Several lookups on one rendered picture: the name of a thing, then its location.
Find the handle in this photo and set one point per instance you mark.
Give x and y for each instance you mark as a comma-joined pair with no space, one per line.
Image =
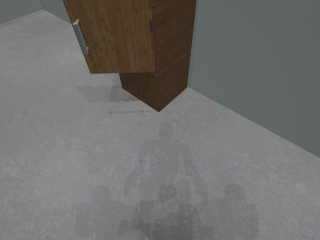
80,37

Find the robot left thigh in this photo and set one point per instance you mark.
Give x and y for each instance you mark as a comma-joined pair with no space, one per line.
133,234

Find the cupboard door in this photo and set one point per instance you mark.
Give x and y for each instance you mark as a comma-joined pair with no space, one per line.
117,33

